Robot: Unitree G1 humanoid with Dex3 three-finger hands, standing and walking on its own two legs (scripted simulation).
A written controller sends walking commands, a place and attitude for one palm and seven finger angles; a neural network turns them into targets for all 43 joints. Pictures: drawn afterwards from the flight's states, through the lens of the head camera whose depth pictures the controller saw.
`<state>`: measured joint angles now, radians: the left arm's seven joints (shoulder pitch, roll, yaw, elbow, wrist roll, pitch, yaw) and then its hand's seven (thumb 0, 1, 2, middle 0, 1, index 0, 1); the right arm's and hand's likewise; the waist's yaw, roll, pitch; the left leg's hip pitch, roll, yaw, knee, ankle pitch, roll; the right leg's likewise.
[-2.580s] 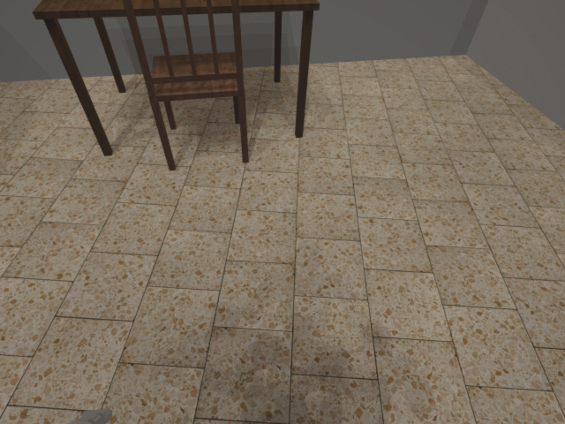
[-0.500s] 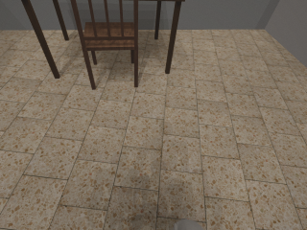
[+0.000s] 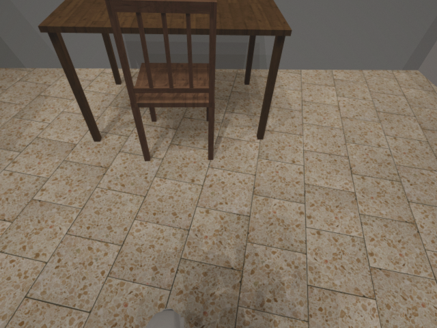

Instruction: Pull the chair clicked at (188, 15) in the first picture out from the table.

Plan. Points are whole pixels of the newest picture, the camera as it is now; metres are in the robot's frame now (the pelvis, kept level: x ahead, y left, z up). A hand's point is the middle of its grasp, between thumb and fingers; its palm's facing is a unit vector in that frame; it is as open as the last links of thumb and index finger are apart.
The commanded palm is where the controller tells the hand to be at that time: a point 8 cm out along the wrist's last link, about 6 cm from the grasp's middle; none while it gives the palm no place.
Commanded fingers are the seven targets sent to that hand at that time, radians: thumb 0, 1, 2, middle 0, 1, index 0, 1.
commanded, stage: walk to a spot facing it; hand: left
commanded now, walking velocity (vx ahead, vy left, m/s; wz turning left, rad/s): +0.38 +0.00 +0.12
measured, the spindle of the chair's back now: (167, 53) +1.21 +0.28 -0.08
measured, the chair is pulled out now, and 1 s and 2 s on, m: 0.00 0.00 0.00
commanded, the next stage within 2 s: turn to face it in 0.74 s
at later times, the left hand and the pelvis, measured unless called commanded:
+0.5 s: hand (118, 279) +0.26 +0.24 -0.17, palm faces +0.04 -0.99 -0.14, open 7.3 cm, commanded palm none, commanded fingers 0.00 0.90 0.90 -0.20 -0.30 -0.20 -0.30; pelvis +0.21 +0.07 +0.01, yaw -1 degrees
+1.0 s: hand (165, 194) +0.50 +0.17 -0.16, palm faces -0.05 -0.97 -0.23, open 7.1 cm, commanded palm none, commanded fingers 0.00 0.90 0.90 -0.20 -0.30 -0.20 -0.30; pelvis +0.42 -0.01 +0.00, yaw -4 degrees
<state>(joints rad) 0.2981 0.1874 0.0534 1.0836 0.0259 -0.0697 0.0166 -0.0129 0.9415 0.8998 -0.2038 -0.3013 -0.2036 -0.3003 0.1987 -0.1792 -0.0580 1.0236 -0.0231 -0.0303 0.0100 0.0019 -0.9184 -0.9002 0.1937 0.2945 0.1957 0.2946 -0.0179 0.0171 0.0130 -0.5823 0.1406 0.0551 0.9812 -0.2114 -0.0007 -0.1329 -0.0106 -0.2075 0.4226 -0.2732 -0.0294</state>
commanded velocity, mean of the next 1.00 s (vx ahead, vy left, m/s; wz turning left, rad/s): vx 0.28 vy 0.00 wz -0.03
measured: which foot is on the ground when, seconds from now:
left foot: up 0.00-0.14, down 0.16-0.76, up 0.78-1.00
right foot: down 0.00-0.16, up 0.18-0.74, down 0.76-1.00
